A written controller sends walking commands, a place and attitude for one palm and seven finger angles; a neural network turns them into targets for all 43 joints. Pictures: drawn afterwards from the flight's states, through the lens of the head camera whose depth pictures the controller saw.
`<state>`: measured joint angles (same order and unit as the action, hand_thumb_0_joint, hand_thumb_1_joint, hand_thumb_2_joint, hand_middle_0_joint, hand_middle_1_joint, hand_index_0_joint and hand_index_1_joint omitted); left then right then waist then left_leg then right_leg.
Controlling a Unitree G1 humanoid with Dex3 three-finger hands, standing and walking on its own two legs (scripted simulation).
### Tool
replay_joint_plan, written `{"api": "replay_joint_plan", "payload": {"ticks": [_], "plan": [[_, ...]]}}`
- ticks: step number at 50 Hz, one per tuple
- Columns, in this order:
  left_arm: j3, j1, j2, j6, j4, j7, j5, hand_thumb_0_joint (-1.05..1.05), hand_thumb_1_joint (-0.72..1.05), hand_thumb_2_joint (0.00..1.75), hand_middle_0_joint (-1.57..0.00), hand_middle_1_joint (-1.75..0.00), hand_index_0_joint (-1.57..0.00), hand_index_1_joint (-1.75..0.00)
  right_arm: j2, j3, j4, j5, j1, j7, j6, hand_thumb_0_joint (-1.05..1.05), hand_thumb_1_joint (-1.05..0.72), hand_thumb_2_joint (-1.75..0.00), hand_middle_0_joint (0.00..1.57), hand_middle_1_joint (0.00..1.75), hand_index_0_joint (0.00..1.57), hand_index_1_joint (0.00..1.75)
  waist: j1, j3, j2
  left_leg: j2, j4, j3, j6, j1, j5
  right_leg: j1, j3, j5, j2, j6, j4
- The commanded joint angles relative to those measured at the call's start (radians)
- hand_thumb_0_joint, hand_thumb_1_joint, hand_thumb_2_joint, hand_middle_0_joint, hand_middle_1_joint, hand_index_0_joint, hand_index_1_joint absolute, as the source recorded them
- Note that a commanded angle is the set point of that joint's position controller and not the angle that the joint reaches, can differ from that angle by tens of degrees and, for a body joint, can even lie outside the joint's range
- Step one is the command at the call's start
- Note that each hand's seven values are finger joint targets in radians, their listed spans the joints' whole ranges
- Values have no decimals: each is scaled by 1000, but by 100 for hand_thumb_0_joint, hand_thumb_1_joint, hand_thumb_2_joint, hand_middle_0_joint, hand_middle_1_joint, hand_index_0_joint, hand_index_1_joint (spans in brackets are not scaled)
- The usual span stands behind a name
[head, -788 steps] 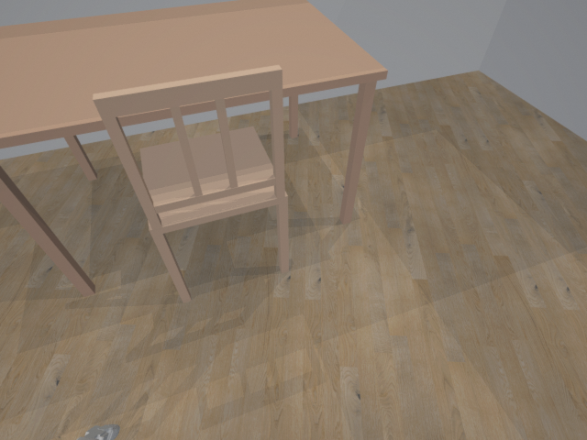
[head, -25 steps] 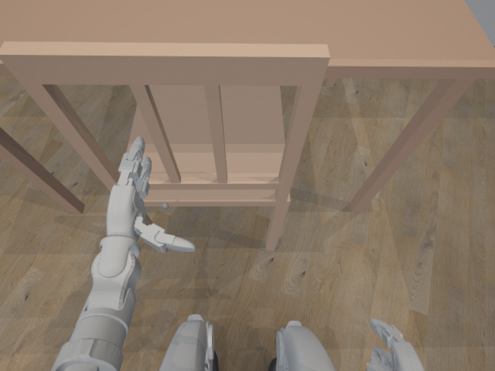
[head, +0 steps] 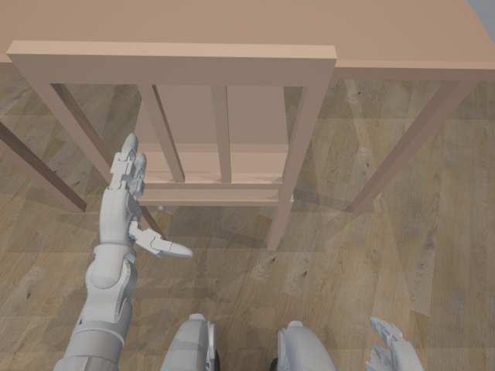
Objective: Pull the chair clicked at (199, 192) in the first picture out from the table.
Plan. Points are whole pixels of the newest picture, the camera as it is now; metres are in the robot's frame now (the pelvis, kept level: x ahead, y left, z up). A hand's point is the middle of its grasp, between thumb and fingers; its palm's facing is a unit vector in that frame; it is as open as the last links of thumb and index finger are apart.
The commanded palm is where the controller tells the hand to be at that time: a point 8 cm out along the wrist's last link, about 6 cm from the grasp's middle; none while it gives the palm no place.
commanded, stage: aim the fingers beside a spindle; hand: left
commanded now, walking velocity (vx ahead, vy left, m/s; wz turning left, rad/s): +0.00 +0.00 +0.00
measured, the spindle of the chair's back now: (166, 140) +0.50 +0.16 +0.01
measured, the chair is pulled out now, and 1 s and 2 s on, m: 0.00 0.00 0.00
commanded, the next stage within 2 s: push the fingers through the gap in 0.42 s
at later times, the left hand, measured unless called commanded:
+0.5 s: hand (163, 211) +0.36 +0.14 +0.00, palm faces -0.01 -1.00 -0.02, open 16.9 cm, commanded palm +0.34 +0.19 +0.02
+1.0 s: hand (173, 183) +0.41 +0.13 +0.02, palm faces -0.01 -1.00 -0.02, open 17.0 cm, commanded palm +0.39 +0.18 +0.02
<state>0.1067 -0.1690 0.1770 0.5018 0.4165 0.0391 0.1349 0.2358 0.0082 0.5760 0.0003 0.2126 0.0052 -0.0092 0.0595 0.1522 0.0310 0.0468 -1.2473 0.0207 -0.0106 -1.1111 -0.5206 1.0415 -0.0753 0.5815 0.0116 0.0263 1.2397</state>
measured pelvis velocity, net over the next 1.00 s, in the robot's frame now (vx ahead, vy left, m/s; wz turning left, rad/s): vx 0.00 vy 0.01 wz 0.00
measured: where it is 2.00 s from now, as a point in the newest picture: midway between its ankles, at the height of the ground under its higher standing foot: outside the picture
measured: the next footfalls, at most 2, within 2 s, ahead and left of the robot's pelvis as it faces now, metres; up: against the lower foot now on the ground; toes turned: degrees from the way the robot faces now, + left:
none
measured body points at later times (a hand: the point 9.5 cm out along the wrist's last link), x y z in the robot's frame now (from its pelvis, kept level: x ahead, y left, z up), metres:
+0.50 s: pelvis +0.00 +0.00 +0.00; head +0.11 +0.01 +0.43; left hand +0.36 +0.20 +0.01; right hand +0.13 -0.24 -0.12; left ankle +0.03 +0.11 -0.63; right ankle +0.00 -0.11 -0.63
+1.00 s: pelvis +0.00 +0.01 +0.00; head +0.13 +0.01 +0.43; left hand +0.40 +0.18 +0.02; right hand +0.11 -0.25 -0.13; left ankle +0.03 +0.11 -0.63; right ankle +0.00 -0.11 -0.63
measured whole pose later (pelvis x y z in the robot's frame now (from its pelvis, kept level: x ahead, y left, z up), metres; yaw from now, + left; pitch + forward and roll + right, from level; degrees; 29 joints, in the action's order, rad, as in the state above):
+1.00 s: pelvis +0.00 +0.01 +0.00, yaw +0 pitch +24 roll -2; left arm 0.12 -0.39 0.18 0.47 0.63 0.03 0.12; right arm 0.24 0.00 0.62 0.00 0.23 0.00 0.01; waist 0.08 0.16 0.04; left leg 0.04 -1.26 0.02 -0.02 -1.16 -0.52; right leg 1.08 -0.08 0.58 0.01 0.02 1.24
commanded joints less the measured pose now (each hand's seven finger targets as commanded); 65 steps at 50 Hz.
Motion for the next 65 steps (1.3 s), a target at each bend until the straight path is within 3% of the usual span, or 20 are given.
{"api": "replay_joint_plan", "payload": {"ticks": [1,3,6,10,12,16,18,20,23,26,28,29,33,37,41,44,49,51,55,65], "plan": [[-36,-247,51,34,-57,21,-1,0,-50,30,-6,-8,-6,-8,153,49,-83,-5,36,-7,-35,0,-90,-90,20,30,20,30,53,297,-64,-31,119,-51,-16,246,213,-130,43,-281,-18,-9,-195],[-89,-253,-5,13,-6,47,1,0,-50,30,-6,-8,-6,-8,157,50,-88,-12,33,-7,-36,0,-90,-90,20,30,20,30,56,258,-66,-34,126,-58,-16,235,166,-90,35,-221,-17,-4,-203],[-93,-321,0,11,-45,51,10,0,-50,30,-6,-8,-6,-8,159,54,-101,-13,28,-12,-36,0,-90,-90,20,30,20,30,44,316,-30,-37,123,-61,-18,269,180,-85,35,-216,-12,1,-197],[36,-360,137,77,-249,-18,1,0,-50,30,-6,-8,-6,-8,148,53,-115,4,31,-14,-42,0,-90,-90,20,30,20,30,-16,512,71,-33,123,-68,-8,409,342,-145,38,-327,-12,7,-154],[106,-325,208,97,-281,-63,-14,0,-50,30,-6,-8,-6,-8,147,52,-111,11,36,-12,-38,0,-90,-90,20,30,20,30,-29,538,71,-30,124,-74,-3,430,401,-166,35,-372,-17,7,-137],[46,-223,118,54,-122,-70,-33,0,-50,30,-6,-8,-6,-8,137,43,-103,9,31,3,-19,0,-90,-90,20,30,20,30,3,407,-13,-31,130,-55,-8,316,315,-176,35,-348,-21,-2,-160],[9,-204,72,14,3,-31,-28,0,-50,30,-6,-8,-6,-8,147,43,-97,0,34,4,-12,0,-90,-90,20,30,20,30,29,313,-84,-35,131,-47,-13,231,231,-162,37,-301,-23,-6,-183],[-37,-207,27,-15,54,16,-10,0,-50,30,-6,-8,-6,-8,158,44,-105,-11,29,2,-6,0,-90,-90,20,30,20,30,40,274,-96,-39,131,-42,-16,198,171,-141,43,-247,-21,-5,-204],[-64,-280,16,-1,-38,62,26,0,-50,30,-6,-8,-6,-8,160,50,-118,-19,27,-6,-18,0,-90,-90,20,30,20,30,36,322,-64,-38,128,-48,-19,241,189,-145,45,-250,-16,0,-207],[-35,-348,79,68,-278,42,34,0,-50,30,-6,-8,-6,-8,148,57,-122,-9,31,-16,-40,0,-90,-90,20,30,20,30,6,498,76,-33,125,-61,-12,406,334,-163,44,-342,-13,6,-177],[19,-372,140,101,-303,-3,18,0,-50,30,-6,-8,-6,-8,148,56,-96,2,45,-20,-46,0,-90,-90,20,30,20,30,11,504,77,-25,114,-77,-6,442,393,-128,36,-365,-17,5,-155],[-3,-381,113,111,-274,-20,3,0,-50,30,-6,-8,-6,-8,142,51,-84,8,42,-18,-48,0,-90,-90,20,30,20,30,27,477,72,-25,104,-80,-7,428,390,-96,30,-355,-18,2,-146],[52,-418,145,94,-49,-62,-46,0,-50,30,-6,-8,-6,-8,149,46,-50,15,40,-11,-35,0,-90,-90,20,30,20,30,46,348,2,-32,84,-68,-10,261,240,-52,32,-255,-20,-2,-138],[40,-418,118,21,60,-31,-39,0,-50,30,-6,-8,-6,-8,158,46,-77,6,47,-5,-13,0,-90,-90,20,30,20,30,31,383,21,-43,106,-52,-10,249,221,-112,40,-261,-21,4,-160],[25,-448,101,-1,-64,4,7,0,-50,30,-6,-8,-6,-8,157,53,-103,-2,56,-7,-6,0,-90,-90,20,30,20,30,21,535,34,-35,108,-52,-9,359,360,-187,46,-398,-21,1,-161],[18,-506,108,24,-97,4,13,0,-50,30,-6,-8,-6,-8,151,52,-82,-2,71,-11,-14,0,-90,-90,20,30,20,30,39,515,28,-29,103,-65,-10,373,395,-173,41,-419,-22,-2,-158],[64,-575,138,50,94,-27,-25,0,-50,30,-6,-8,-6,-8,152,47,-33,6,90,-11,-15,0,-90,-90,20,30,20,30,73,363,-36,-33,84,-55,-15,238,270,-99,44,-318,-24,-8,-161],[84,-603,155,57,130,-27,-35,0,-50,30,-6,-8,-6,-8,154,48,-31,9,94,-8,-13,0,-90,-90,20,30,20,30,66,368,-14,-37,84,-49,-14,225,247,-94,49,-296,-22,-5,-160],[95,-600,166,66,83,-10,-30,0,-50,30,-6,-8,-6,-8,153,52,-51,14,107,0,-10,0,-90,-90,20,30,20,30,36,518,67,-36,85,-45,-8,328,375,-149,52,-408,-24,3,-140],[136,-750,206,61,190,-6,-27,0,-50,30,-6,-8,-6,-8,162,52,-17,12,140,-2,1,0,-90,-90,20,30,20,30,83,454,5,-34,75,-45,-17,249,305,-127,58,-358,-29,-7,-158]]}}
